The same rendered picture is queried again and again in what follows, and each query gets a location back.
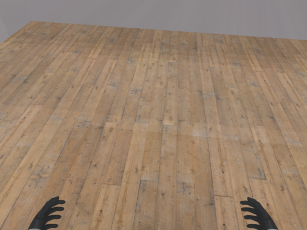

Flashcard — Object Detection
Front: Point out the right robot hand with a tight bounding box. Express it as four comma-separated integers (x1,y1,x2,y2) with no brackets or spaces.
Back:
240,197,278,230

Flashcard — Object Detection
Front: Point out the left robot hand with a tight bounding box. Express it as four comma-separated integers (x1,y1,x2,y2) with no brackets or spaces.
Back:
28,196,66,230

